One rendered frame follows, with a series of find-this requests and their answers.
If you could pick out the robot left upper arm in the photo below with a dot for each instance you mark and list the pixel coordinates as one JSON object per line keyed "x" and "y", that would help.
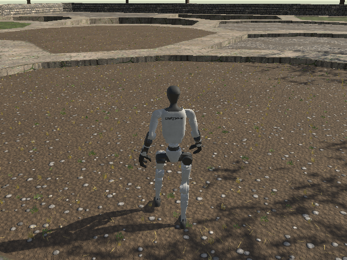
{"x": 153, "y": 123}

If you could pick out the robot left foot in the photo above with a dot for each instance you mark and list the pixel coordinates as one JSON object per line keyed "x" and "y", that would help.
{"x": 157, "y": 202}

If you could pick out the left robot hand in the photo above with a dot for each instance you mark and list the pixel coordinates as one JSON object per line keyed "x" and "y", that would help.
{"x": 141, "y": 160}

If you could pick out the robot left forearm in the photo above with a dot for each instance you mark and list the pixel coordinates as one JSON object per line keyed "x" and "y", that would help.
{"x": 146, "y": 145}

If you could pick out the right robot hand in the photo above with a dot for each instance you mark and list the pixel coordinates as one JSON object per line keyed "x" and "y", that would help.
{"x": 194, "y": 146}

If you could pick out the robot left shin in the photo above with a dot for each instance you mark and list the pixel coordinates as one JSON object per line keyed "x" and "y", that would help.
{"x": 158, "y": 185}

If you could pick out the robot right forearm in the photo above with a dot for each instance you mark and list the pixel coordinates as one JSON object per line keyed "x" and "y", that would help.
{"x": 198, "y": 140}

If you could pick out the robot right upper arm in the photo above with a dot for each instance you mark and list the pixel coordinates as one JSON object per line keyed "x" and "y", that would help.
{"x": 193, "y": 122}

